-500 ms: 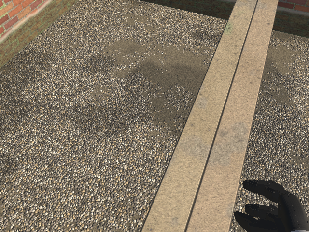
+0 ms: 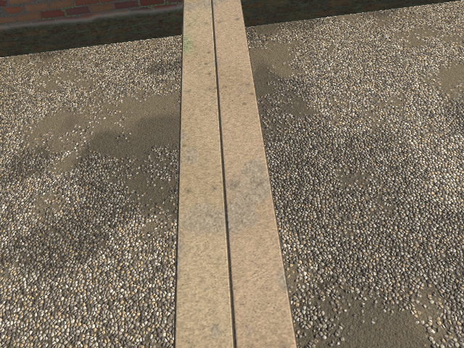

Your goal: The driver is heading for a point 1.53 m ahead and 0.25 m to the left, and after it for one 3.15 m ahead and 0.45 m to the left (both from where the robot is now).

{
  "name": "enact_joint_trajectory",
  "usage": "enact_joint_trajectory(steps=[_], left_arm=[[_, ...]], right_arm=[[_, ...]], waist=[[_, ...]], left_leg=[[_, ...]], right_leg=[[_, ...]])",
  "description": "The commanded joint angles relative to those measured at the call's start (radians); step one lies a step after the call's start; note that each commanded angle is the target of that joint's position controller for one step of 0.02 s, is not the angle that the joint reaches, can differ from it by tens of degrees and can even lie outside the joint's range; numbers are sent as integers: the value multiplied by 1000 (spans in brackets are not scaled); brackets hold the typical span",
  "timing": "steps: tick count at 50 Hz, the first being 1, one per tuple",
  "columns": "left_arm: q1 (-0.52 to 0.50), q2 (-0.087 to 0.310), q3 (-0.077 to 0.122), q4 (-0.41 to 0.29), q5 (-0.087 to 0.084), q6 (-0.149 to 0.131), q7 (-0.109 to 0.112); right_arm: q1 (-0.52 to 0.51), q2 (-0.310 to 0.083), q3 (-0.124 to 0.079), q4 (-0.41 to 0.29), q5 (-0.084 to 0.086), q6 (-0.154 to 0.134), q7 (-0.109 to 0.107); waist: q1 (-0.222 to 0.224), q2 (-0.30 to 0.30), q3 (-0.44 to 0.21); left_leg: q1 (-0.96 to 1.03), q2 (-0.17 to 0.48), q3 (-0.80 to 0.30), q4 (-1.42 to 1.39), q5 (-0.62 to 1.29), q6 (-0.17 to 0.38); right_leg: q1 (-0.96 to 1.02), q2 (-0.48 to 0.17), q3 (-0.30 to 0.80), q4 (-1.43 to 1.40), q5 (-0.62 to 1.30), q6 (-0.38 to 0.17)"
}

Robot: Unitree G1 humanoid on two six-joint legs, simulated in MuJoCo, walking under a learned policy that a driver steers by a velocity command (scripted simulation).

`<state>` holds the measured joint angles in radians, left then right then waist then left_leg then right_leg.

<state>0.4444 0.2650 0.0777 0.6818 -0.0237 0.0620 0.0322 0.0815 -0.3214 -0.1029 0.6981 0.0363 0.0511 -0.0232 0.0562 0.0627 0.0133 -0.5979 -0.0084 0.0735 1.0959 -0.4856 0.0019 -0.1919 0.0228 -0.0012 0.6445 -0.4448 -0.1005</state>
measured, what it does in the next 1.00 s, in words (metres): steps on the spot: left foot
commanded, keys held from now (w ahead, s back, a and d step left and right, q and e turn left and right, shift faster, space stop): e+shift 0.06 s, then shift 0.94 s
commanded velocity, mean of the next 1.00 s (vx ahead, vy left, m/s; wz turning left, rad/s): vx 0.00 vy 0.00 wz -0.28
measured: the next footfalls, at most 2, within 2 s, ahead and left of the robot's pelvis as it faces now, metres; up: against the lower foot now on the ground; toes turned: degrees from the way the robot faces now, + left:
left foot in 0.32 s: +0.15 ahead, +0.16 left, +0.00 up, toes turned -10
right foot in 1.76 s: +0.10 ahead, -0.02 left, +0.00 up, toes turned -13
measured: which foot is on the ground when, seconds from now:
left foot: up 0.00-0.30, down 0.32-1.00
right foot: down 0.00-1.00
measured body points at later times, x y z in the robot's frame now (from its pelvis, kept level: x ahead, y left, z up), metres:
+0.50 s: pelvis +0.03 +0.05 +0.00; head +0.05 +0.03 +0.45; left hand +0.29 +0.21 -0.06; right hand +0.12 -0.18 -0.12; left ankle +0.11 +0.16 -0.72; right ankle -0.06 -0.06 -0.73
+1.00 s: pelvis +0.03 +0.05 +0.02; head +0.04 +0.04 +0.47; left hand +0.28 +0.24 -0.06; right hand +0.15 -0.20 -0.07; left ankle +0.11 +0.16 -0.72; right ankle -0.06 -0.06 -0.72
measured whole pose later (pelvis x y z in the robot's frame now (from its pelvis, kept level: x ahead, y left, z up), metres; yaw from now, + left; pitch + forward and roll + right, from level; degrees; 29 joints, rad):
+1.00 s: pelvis +0.03 +0.05 +0.02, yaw -14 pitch +0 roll +2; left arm 0.08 0.27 -0.05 0.60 0.01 0.10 0.03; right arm 0.17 -0.24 0.06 0.60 -0.02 -0.02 0.07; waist 0.01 -0.03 0.01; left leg -0.24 -0.01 0.07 0.32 -0.09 0.00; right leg -0.11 0.02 0.19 0.45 -0.34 -0.01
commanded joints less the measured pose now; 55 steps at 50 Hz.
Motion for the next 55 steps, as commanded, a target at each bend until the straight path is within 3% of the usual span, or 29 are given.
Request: enact_joint_trajectory(steps=[1,4,6,8,10,13,15,16,17,18,19,20,21,22,23,24,25,26,27,28,30,32,39,55], left_arm=[[-312,164,31,-194,-5,-28,27],[-255,141,11,-216,10,-1,53],[-262,122,-1,-225,10,11,55],[-220,136,2,-226,-1,35,54],[-237,158,7,-230,-4,52,47],[-310,140,-5,-226,-19,54,25],[-429,106,-22,-237,-41,43,22],[-441,93,-26,-235,-39,32,24],[-440,90,-25,-247,-17,25,26],[-322,23,-45,-223,8,37,19],[-320,97,-35,-201,14,44,19],[-336,102,-36,-194,11,45,13],[-337,65,-50,-174,16,47,8],[-338,26,-67,-167,23,46,0],[-363,14,-81,-153,24,48,-12],[-414,52,-81,-166,26,55,-23],[-448,98,-73,-186,32,59,-30],[-489,95,-74,-200,30,50,-34],[-522,57,-85,-206,27,42,-36],[-518,53,-87,-200,27,37,-33],[-478,75,-83,-182,29,34,-19],[-442,72,-89,-167,36,36,-10],[-443,81,-94,-166,35,37,-10],[-437,116,-93,-155,35,21,4]], right_arm=[[-72,-117,-26,-116,-35,-31,4],[-56,-57,3,-130,-37,-35,19],[-34,-19,32,-123,-46,-36,30],[-44,12,56,-116,-60,-40,46],[-36,1,65,-112,-52,-52,66],[10,-19,63,-106,-44,-69,78],[77,3,70,-101,-63,-83,82],[115,-16,67,-98,-74,-92,81],[154,-73,67,-100,-87,-101,84],[109,-24,103,-67,-102,-108,100],[27,41,125,-112,-83,-111,110],[-3,47,130,-118,-74,-109,108],[17,27,124,-109,-61,-103,104],[14,15,122,-108,-42,-96,97],[40,-17,109,-101,-27,-87,91],[99,-41,98,-90,-20,-86,89],[108,-23,108,-103,-38,-89,87],[70,1,121,-130,-61,-90,87],[51,8,124,-137,-71,-91,88],[45,6,124,-137,-67,-93,90],[57,7,126,-143,-63,-100,95],[68,18,131,-142,-59,-102,98],[50,-4,132,-159,-58,-86,94],[75,-22,135,-179,-54,-90,89]], waist=[[-115,-126,49],[-95,-95,-4],[-71,-159,-31],[-9,-195,-54],[18,-237,-88],[1,-272,-84],[-75,-290,-81],[-84,-269,-113],[-57,-142,-165],[41,105,-215],[24,90,-176],[26,92,-151],[24,78,-170],[30,39,-161],[6,6,-141],[-49,-40,-136],[-75,-123,-151],[-80,-187,-116],[-80,-167,-70],[-73,-143,-59],[-62,-94,-86],[-54,-77,-121],[-51,-79,-94],[-48,-93,-97]], left_leg=[[-281,-2,-170,236,141,-79],[-263,-13,-168,251,220,-100],[-221,11,-127,59,269,-94],[-133,13,-72,-132,271,-78],[-12,-3,-21,-232,222,-68],[142,-12,-9,-372,167,-37],[308,-9,2,-634,322,3],[401,23,-56,-726,453,29],[494,148,-190,-717,907,67],[394,335,-405,-758,1013,276],[313,333,-408,-804,931,326],[310,282,-322,-782,917,291],[345,222,-241,-754,863,243],[386,197,-205,-725,792,196],[390,167,-174,-697,733,153],[391,133,-149,-699,594,114],[411,109,-127,-737,346,87],[424,94,-114,-768,202,56],[420,85,-112,-774,219,36],[420,82,-105,-775,275,35],[438,83,-91,-771,449,45],[470,78,-84,-771,518,47],[489,79,-87,-797,464,34],[478,81,-103,-808,461,27]], right_leg=[[11,-251,413,-286,379,-187],[55,-222,404,-225,518,-187],[79,-173,312,-156,628,-143],[77,-153,280,-88,738,-110],[37,-166,290,-65,806,-117],[-26,-193,345,-73,747,-123],[-51,-163,344,-43,750,-86],[-23,-113,333,13,747,-50],[-41,-37,306,156,436,9],[-44,29,251,240,-214,94],[-20,0,221,304,-337,142],[-27,-14,204,287,-312,158],[-15,-19,186,188,-295,158],[-7,-47,202,-3,-157,142],[24,-53,221,-157,57,111],[34,-55,250,-175,236,73],[-23,-80,285,-187,266,17],[-77,-107,320,-218,250,-25],[-83,-102,318,-234,210,-29],[-62,-86,303,-235,207,-13],[-15,-73,290,-218,330,9],[17,-74,285,-209,416,19],[-2,-78,278,-248,382,23],[22,-88,259,-272,405,30]])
